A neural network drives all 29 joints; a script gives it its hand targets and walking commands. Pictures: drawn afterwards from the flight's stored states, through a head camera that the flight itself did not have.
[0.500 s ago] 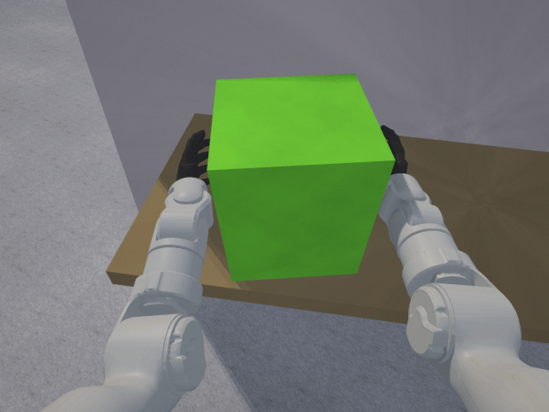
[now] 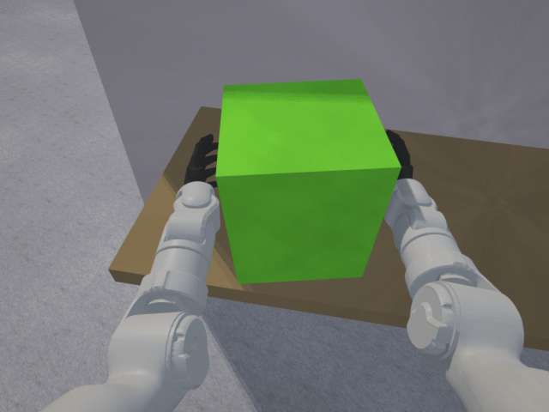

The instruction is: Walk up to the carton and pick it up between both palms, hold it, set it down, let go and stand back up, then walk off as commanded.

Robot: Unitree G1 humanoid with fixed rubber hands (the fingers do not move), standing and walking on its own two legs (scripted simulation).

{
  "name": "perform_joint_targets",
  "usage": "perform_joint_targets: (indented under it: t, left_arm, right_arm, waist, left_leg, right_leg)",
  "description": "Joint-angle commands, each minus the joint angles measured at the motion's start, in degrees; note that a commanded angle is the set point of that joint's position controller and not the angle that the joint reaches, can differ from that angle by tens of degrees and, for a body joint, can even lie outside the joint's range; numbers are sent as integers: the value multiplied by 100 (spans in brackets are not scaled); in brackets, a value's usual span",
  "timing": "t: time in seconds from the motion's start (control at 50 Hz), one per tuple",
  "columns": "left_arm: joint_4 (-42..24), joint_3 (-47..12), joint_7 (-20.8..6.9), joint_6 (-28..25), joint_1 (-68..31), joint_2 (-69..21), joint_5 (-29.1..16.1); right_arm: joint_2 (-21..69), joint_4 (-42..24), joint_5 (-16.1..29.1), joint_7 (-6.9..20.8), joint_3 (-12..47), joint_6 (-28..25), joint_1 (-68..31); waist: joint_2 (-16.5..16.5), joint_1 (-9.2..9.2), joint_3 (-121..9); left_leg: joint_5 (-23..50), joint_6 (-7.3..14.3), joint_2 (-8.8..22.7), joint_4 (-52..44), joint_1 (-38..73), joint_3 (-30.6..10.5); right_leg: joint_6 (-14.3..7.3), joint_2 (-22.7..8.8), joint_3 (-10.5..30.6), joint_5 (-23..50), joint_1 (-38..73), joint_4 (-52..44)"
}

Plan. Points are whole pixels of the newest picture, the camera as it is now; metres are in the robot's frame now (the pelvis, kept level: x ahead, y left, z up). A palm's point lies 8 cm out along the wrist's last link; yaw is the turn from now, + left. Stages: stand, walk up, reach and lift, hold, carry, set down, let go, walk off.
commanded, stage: set down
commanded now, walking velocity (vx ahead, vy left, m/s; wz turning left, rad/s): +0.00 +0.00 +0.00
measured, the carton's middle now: (296, 186) +0.43 +0.02 +0.11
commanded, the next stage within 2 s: none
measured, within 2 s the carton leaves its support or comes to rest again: rests again in 0.84 s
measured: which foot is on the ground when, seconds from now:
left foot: down 0.00-1.00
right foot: down 0.00-1.00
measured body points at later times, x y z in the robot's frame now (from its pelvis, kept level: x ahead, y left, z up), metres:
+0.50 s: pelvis +0.00 +0.00 +0.00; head +0.01 +0.02 +0.45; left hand +0.41 +0.17 +0.10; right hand +0.44 -0.13 +0.11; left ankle -0.02 +0.13 -0.74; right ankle +0.00 -0.11 -0.74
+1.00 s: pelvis +0.00 +0.00 +0.00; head +0.02 +0.02 +0.45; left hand +0.40 +0.17 +0.09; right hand +0.43 -0.14 +0.09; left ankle -0.02 +0.13 -0.74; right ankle +0.00 -0.11 -0.74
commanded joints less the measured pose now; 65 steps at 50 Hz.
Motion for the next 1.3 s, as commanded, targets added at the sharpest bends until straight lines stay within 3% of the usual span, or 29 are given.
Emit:
perform_joint_targets:
  t: [0.0,0.04,0.06,0.12,0.18,0.24,0.82,1.12,1.14,1.16,1.28]
  left_arm:
    - [-785,-1436,-639,-515,-4323,-3029,-148]
    - [-769,-1458,-639,-526,-4278,-3044,-136]
    - [-706,-1362,-648,-526,-4101,-2998,-93]
    - [-732,-1344,-693,-552,-3991,-3052,-39]
    - [-697,-1223,-727,-592,-3855,-3016,12]
    - [-597,-1172,-763,-639,-3774,-3007,59]
    - [-457,-783,-887,-1097,-3276,-2955,517]
    - [-308,-503,-1003,-1213,-2817,-2956,794]
    - [-367,-514,-1019,-1209,-2821,-3038,820]
    - [-325,-446,-1024,-1206,-2780,-2994,857]
    - [-329,-330,-1031,-1230,-2617,-2862,934]
  right_arm:
    - [2543,-1160,-741,970,799,-603,-4224]
    - [2518,-1184,-774,969,779,-637,-4180]
    - [2538,-1254,-759,972,846,-647,-4158]
    - [2582,-1258,-834,952,780,-677,-4051]
    - [2648,-1409,-858,974,819,-737,-4063]
    - [2647,-1397,-968,963,753,-781,-4003]
    - [2802,-1534,-1725,1053,279,-1226,-3429]
    - [2930,-1647,-2139,1099,37,-1301,-3018]
    - [2996,-1588,-2190,1101,-33,-1284,-2977]
    - [3045,-1604,-2198,1112,-4,-1277,-2973]
    - [2888,-1737,-2306,1095,-121,-1303,-2841]
  waist:
    - [380,-1,-3606]
    - [407,-36,-3600]
    - [337,57,-3533]
    - [313,-22,-3510]
    - [236,65,-3510]
    - [199,8,-3437]
    - [125,24,-3259]
    - [-9,-23,-2809]
    - [18,-85,-2675]
    - [-5,-16,-2599]
    - [-30,-48,-2567]
  left_leg:
    - [3860,-522,-16,-418,1399,686]
    - [3918,-535,-6,-397,1408,672]
    - [3929,-507,-11,-397,1355,694]
    - [3927,-498,-30,-441,1228,712]
    - [3822,-453,-41,-499,1111,749]
    - [3695,-435,-68,-529,931,774]
    - [3432,-361,-31,-652,576,891]
    - [2886,-210,-71,-853,286,962]
    - [2871,-207,-81,-851,327,959]
    - [2795,-190,-84,-877,301,966]
    - [2804,-151,-115,-894,248,989]
  right_leg:
    - [107,67,-170,2052,1041,88]
    - [101,69,-191,2093,1021,104]
    - [106,55,-156,2179,1129,104]
    - [138,35,-156,2375,1269,151]
    - [152,22,-147,2445,1396,175]
    - [184,-17,-132,2578,1503,213]
    - [189,-55,-219,2299,1449,256]
    - [266,-119,-193,2256,1629,264]
    - [270,-125,-198,2186,1591,244]
    - [274,-133,-183,2121,1589,225]
    - [314,-147,-161,2245,1670,287]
